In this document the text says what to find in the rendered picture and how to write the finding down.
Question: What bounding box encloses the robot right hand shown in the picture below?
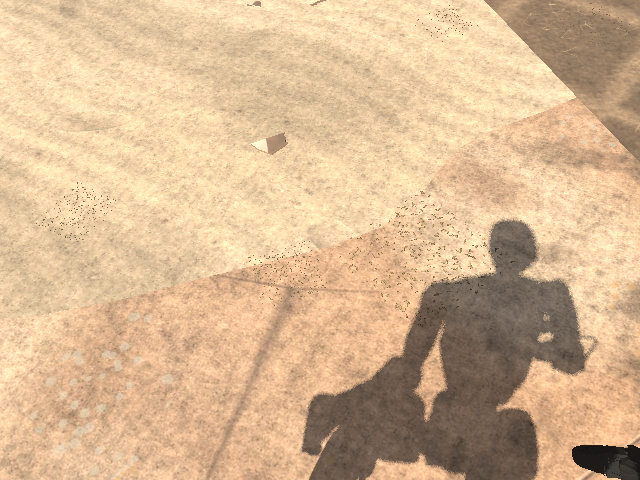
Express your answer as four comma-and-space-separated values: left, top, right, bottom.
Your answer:
572, 445, 640, 480

